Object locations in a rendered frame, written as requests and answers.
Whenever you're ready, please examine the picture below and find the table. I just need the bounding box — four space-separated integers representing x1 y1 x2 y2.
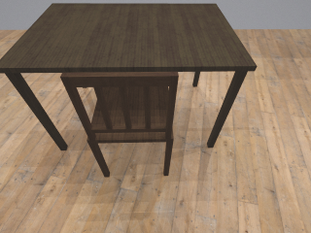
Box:
0 3 258 150

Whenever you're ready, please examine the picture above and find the chair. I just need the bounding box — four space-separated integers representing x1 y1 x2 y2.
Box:
60 72 179 178

